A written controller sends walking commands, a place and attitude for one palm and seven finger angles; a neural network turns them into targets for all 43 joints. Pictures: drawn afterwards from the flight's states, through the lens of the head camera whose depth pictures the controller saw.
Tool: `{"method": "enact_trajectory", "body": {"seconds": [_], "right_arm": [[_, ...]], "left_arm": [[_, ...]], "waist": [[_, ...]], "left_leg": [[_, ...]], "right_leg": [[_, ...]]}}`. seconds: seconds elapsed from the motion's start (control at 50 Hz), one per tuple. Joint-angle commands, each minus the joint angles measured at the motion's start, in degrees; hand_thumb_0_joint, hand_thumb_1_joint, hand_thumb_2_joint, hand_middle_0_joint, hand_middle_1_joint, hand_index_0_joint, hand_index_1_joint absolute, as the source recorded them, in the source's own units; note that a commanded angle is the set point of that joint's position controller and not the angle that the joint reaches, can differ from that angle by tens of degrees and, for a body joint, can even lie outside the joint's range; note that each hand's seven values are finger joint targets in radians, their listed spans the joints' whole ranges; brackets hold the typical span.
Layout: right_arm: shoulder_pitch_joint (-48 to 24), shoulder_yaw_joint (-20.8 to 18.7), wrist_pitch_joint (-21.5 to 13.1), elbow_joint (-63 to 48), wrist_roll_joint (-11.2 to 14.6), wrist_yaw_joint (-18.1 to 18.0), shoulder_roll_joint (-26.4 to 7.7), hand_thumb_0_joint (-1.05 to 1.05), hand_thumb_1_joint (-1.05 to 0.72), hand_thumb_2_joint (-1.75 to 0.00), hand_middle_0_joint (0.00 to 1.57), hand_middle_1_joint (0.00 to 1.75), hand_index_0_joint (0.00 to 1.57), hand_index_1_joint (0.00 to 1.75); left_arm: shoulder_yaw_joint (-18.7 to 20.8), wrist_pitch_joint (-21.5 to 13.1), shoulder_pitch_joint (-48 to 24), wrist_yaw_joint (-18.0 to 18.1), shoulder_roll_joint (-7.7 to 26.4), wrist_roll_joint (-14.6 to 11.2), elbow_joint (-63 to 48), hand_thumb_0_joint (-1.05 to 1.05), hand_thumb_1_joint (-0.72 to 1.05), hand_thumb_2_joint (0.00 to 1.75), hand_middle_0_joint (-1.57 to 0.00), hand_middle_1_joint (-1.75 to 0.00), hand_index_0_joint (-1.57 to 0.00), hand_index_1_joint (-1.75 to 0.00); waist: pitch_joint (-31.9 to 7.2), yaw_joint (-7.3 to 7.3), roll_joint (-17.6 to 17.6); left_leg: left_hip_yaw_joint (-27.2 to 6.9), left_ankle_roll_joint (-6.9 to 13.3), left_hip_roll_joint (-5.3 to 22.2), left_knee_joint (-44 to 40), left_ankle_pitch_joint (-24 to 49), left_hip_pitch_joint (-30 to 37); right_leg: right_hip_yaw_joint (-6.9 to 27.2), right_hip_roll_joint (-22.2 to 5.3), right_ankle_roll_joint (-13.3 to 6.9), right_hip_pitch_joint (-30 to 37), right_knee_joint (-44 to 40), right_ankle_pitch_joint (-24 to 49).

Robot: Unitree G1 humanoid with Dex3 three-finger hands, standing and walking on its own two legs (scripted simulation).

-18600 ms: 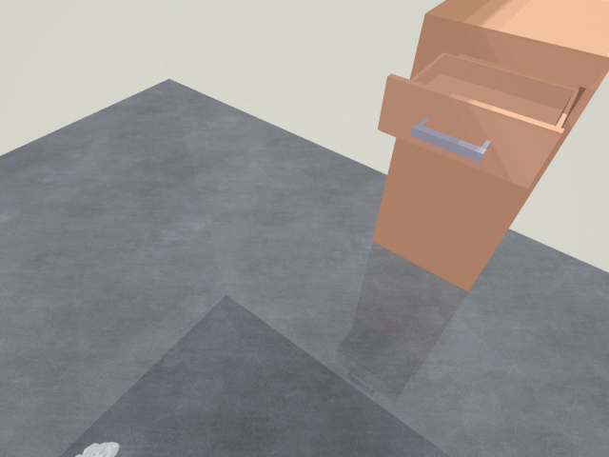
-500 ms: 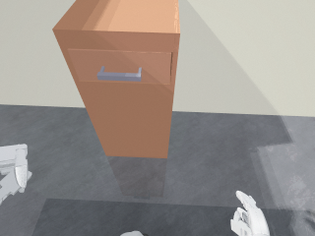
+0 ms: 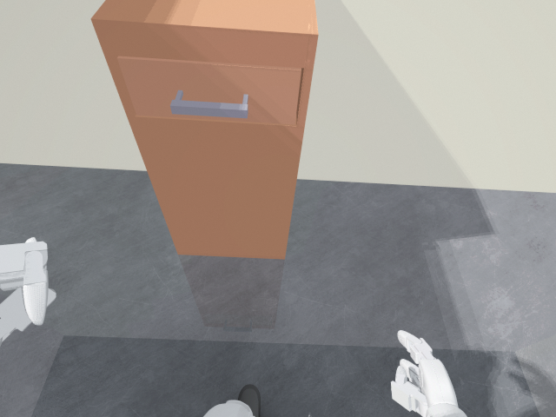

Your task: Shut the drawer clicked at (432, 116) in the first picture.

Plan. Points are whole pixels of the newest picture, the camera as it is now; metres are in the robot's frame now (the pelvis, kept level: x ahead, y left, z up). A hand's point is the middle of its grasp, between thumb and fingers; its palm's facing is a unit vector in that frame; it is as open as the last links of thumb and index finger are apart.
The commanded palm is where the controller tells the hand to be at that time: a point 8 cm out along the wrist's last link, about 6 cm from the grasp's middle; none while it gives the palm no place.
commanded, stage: step back with the hand held close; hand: left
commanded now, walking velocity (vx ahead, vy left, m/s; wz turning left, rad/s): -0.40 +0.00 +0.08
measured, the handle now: (211, 103) +0.72 +0.22 +0.01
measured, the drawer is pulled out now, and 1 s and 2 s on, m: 0.00 0.00 0.00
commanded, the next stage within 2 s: stop stepping back and stand still in 0.32 s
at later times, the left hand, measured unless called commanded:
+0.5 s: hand out of the picture +0.12 +0.25 +0.18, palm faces +0.31 -0.84 -0.44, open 3.2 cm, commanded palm +0.06 +0.30 +0.19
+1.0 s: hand out of the picture +0.06 +0.30 +0.16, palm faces +0.39 -0.81 -0.43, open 3.2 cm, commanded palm +0.01 +0.33 +0.19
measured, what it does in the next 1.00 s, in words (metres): walks backwards: left foot, then right foot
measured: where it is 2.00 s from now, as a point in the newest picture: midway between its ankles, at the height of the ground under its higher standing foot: outside the picture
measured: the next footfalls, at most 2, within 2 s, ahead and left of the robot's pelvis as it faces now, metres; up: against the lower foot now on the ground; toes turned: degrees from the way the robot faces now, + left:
left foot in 0.60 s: -0.01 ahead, +0.13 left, +0.00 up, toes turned +3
right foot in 0.86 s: -0.08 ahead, -0.06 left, +0.00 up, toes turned -1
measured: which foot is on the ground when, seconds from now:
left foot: down 0.00-0.42, up 0.44-0.58, down 0.60-1.00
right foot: down 0.00-0.60, up 0.62-0.84, down 0.86-1.00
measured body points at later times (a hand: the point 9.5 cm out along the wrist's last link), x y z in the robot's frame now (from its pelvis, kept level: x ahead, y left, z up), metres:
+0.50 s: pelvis -0.07 +0.02 +0.00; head -0.06 +0.05 +0.45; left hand +0.10 +0.30 +0.20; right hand +0.10 -0.22 -0.07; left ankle +0.05 +0.08 -0.70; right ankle -0.10 -0.11 -0.73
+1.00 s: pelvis -0.11 +0.05 +0.00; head -0.12 +0.06 +0.45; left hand +0.03 +0.34 +0.19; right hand +0.05 -0.18 -0.08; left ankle -0.05 +0.13 -0.73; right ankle -0.13 -0.06 -0.73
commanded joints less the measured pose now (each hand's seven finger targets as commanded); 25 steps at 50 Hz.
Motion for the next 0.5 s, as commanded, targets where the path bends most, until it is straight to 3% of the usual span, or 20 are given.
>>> {"method": "enact_trajectory", "body": {"seconds": [0.0, 0.04, 0.08, 0.12, 0.14, 0.16, 0.18, 0.2, 0.22, 0.24, 0.28, 0.3, 0.34, 0.36, 0.38, 0.4, 0.42, 0.44, 0.46, 0.48], "right_arm": [[-1.0, -4.5, -2.0, -7.6, 1.5, -1.2, -9.5, 0.0, -0.9, -0.9, 0.2, 0.3, 0.2, 0.3], [-2.5, -4.2, -1.0, -9.2, 1.5, -1.1, -8.9, 0.0, -0.9, -0.9, 0.2, 0.3, 0.2, 0.3], [-3.4, -3.9, -0.5, -10.0, 1.4, -1.3, -8.8, 0.0, -0.9, -0.9, 0.2, 0.3, 0.2, 0.3], [-3.1, -3.7, -0.3, -9.5, 1.5, -1.6, -8.2, 0.0, -0.9, -0.9, 0.2, 0.3, 0.2, 0.3], [-3.1, -3.4, -0.4, -8.9, 1.3, -1.8, -7.9, 0.0, -0.9, -0.9, 0.2, 0.3, 0.2, 0.3], [-2.5, -3.1, -0.5, -8.4, 1.1, -1.9, -7.7, 0.0, -0.9, -0.9, 0.2, 0.3, 0.2, 0.3], [-2.5, -2.9, -0.7, -8.1, 1.1, -2.1, -7.6, 0.0, -0.9, -0.9, 0.2, 0.3, 0.2, 0.3], [-2.3, -2.7, -0.9, -8.2, 1.3, -2.5, -8.0, 0.0, -0.9, -0.9, 0.2, 0.3, 0.2, 0.3], [-2.4, -2.6, -1.1, -8.6, 1.3, -2.9, -8.8, 0.0, -0.9, -0.9, 0.2, 0.3, 0.2, 0.3], [-2.3, -3.0, -1.6, -8.9, 1.4, -2.9, -9.9, 0.0, -0.9, -0.9, 0.2, 0.3, 0.2, 0.3], [-3.1, -3.9, -2.6, -9.8, 0.1, -2.8, -11.4, 0.0, -0.9, -0.9, 0.2, 0.3, 0.2, 0.3], [-3.0, -4.0, -2.5, -9.3, -0.8, -2.6, -10.8, 0.0, -0.9, -0.9, 0.2, 0.3, 0.2, 0.3], [-2.0, -4.5, -2.4, -8.9, -0.8, -1.4, -8.8, 0.0, -0.9, -0.9, 0.2, 0.3, 0.2, 0.3], [-1.6, -4.6, -2.5, -8.8, -0.1, -0.7, -8.3, 0.0, -0.9, -0.9, 0.2, 0.3, 0.2, 0.3], [-0.2, -4.5, -2.3, -8.8, 1.0, -0.3, -7.8, 0.0, -0.9, -0.9, 0.2, 0.3, 0.2, 0.3], [0.5, -4.4, -1.6, -8.7, 1.6, -0.1, -7.2, 0.0, -0.9, -0.9, 0.2, 0.3, 0.2, 0.3], [0.0, -4.2, -1.1, -8.6, 0.8, -0.3, -7.9, 0.0, -0.9, -0.9, 0.2, 0.3, 0.2, 0.3], [-0.8, -4.7, -0.4, -7.7, 1.2, -0.4, -7.8, 0.0, -0.9, -0.9, 0.2, 0.3, 0.2, 0.3], [-0.9, -4.5, -0.4, -8.1, 1.4, -0.5, -7.2, 0.0, -0.9, -0.9, 0.2, 0.3, 0.2, 0.3], [-1.8, -3.7, -0.8, -9.3, 1.3, -0.8, -7.2, 0.0, -0.9, -0.9, 0.2, 0.3, 0.2, 0.3]], "left_arm": [[7.0, -3.3, -2.2, 0.2, 9.8, -1.5, -10.2, 0.0, 0.9, 0.9, -1.4, -1.6, -1.4, -1.6], [7.6, -2.9, 0.8, -0.2, 9.5, -2.4, -9.6, 0.0, 0.9, 0.9, -1.4, -1.6, -1.4, -1.6], [9.3, -3.0, 2.6, 0.0, 10.9, -2.9, -9.7, 0.0, 0.9, 0.9, -1.4, -1.6, -1.4, -1.6], [7.9, -2.9, 2.7, 0.3, 9.9, -2.7, -8.5, 0.0, 0.9, 0.9, -1.4, -1.6, -1.4, -1.6], [7.3, -2.6, 1.9, 0.6, 9.6, -2.2, -8.3, 0.0, 0.9, 0.9, -1.4, -1.6, -1.4, -1.6], [6.7, -2.3, 0.8, 0.8, 9.2, -1.6, -8.0, 0.0, 0.9, 0.9, -1.4, -1.6, -1.4, -1.6], [7.0, -1.9, -1.2, 0.9, 9.6, -1.3, -7.8, 0.0, 0.9, 0.9, -1.4, -1.6, -1.4, -1.6], [5.8, -1.9, -2.6, 0.8, 8.8, -0.9, -7.8, 0.0, 0.9, 0.9, -1.4, -1.6, -1.4, -1.6], [5.6, -2.0, -3.7, 0.6, 9.3, -0.8, -7.7, 0.0, 0.9, 0.9, -1.4, -1.6, -1.4, -1.6], [5.7, -2.7, -4.7, 0.4, 9.7, -1.2, -8.5, 0.0, 0.9, 0.9, -1.4, -1.6, -1.4, -1.6], [7.6, -4.1, -6.1, 0.4, 10.4, -1.2, -9.0, 0.0, 0.9, 0.9, -1.4, -1.6, -1.4, -1.6], [9.0, -3.6, -5.0, 0.6, 10.8, -1.2, -9.6, 0.0, 0.9, 0.9, -1.4, -1.6, -1.4, -1.6], [8.2, -3.0, -0.9, 0.3, 9.5, -1.4, -10.7, 0.0, 0.9, 0.9, -1.4, -1.6, -1.4, -1.6], [8.0, -2.7, 1.7, 0.1, 9.0, -1.6, -10.7, 0.0, 0.9, 0.9, -1.4, -1.6, -1.4, -1.6], [8.1, -2.5, 4.3, 0.1, 9.1, -1.7, -10.8, 0.0, 0.9, 0.9, -1.4, -1.6, -1.4, -1.6], [7.3, -2.5, 3.5, 0.4, 9.1, -1.9, -12.4, 0.0, 0.9, 0.9, -1.4, -1.6, -1.4, -1.6], [9.8, -2.0, 2.0, 1.5, 11.5, -1.1, -13.2, 0.0, 0.9, 0.9, -1.4, -1.6, -1.4, -1.6], [7.1, 0.7, 2.6, 1.5, 7.9, -0.3, -8.2, 0.0, 0.9, 0.9, -1.4, -1.6, -1.4, -1.6], [5.2, 1.4, 0.8, 1.3, 5.0, 0.7, -7.4, 0.0, 0.9, 0.9, -1.4, -1.6, -1.4, -1.6], [5.1, 1.4, -1.2, 1.0, 6.2, 1.0, -9.9, 0.0, 0.9, 0.9, -1.4, -1.6, -1.4, -1.6]], "waist": [[-13.7, -3.0, 0.0], [-11.6, -2.76, 3.2], [-8.3, -2.84, 3.6], [-3.7, -3.31, -0.9], [-1.6, -3.46, -2.2], [-0.2, -3.82, -2.8], [0.2, -4.03, -3.5], [2.0, -4.15, -1.2], [2.1, -3.9, 2.1], [0.6, -3.23, 7.1], [-3.2, -2.29, 17.1], [-6.5, -1.37, 16.3], [-11.2, -0.58, 13.7], [-12.8, -0.24, 12.1], [-13.4, -0.89, 6.3], [-10.2, -2.28, -5.0], [-5.4, -1.49, -8.5], [-2.8, -2.29, -10.1], [0.3, -3.31, -8.3], [0.1, -3.35, -6.8]], "left_leg": [[-7.4, -2.5, 6.6, 1.7, 4.0, 35.3], [-8.0, -2.7, 6.1, 0.3, -6.8, 31.6], [-7.1, -4.5, 4.5, 3.4, -13.9, 28.2], [-5.6, -5.9, 1.2, 15.2, -16.1, 28.8], [-5.3, -6.0, 0.1, 19.9, -16.0, 28.4], [-5.0, -5.6, -0.3, 20.2, -14.8, 26.3], [-5.0, -5.2, -0.3, 17.6, -13.0, 25.1], [-6.2, -4.4, 0.8, 11.0, -8.6, 23.7], [-9.4, -3.0, 3.1, 4.4, -3.9, 23.6], [-14.9, -1.5, 6.4, -3.4, -7.6, 21.6], [-27.6, -1.2, 15.0, -23.2, -34.3, 6.1], [-28.4, -2.7, 16.3, -25.1, -39.1, 1.6], [-17.6, -4.7, 12.1, -19.4, -29.2, 5.3], [-11.8, -5.1, 8.7, -12.8, -25.1, 6.9], [-5.9, -6.0, 3.6, 0.3, -20.4, 12.8], [-4.4, -7.1, -0.9, 18.6, -17.9, 18.9], [-3.0, -7.8, -4.5, 33.8, -22.6, 14.8], [-6.2, -6.6, -2.6, 43.4, -24.5, 7.7], [-7.4, -5.4, 0.3, 42.2, -24.3, 5.9], [-6.8, -4.7, 1.6, 33.8, -24.6, 7.0]], "right_leg": [[-0.7, -2.2, 0.7, -16.7, -2.5, 8.5], [-0.5, -2.6, -0.4, -17.5, -3.4, 1.2], [0.8, -5.4, -2.8, -21.5, -6.6, -5.6], [5.0, -11.4, -5.6, -31.8, -11.7, -10.9], [5.9, -13.7, -6.6, -34.7, -12.5, -9.5], [4.7, -13.8, -6.4, -33.2, -10.9, -3.4], [3.6, -12.5, -5.4, -30.9, -8.4, 4.0], [1.0, -9.3, -3.2, -27.4, -4.5, 9.3], [-0.5, -4.4, -0.4, -24.9, -1.2, 8.0], [-1.2, 0.4, 0.7, -19.9, 3.1, 1.3], [-0.1, 5.2, -0.5, -3.1, 17.6, -11.6], [0.7, 4.8, -1.7, 1.8, 21.9, -12.9], [-1.7, 4.2, -3.1, 3.0, 14.5, -13.0], [-2.2, 2.5, -3.3, 3.0, 6.8, -10.6], [2.3, -3.4, -3.8, -3.9, -3.2, -7.4], [14.7, -16.2, -6.1, -19.1, -14.8, -9.0], [18.9, -23.6, -9.9, -26.3, -18.7, -8.1], [16.6, -24.4, -12.1, -28.2, -15.0, -11.5], [11.0, -20.7, -10.3, -26.1, -11.0, -5.9], [6.6, -17.7, -8.4, -21.9, -7.6, -0.5]]}}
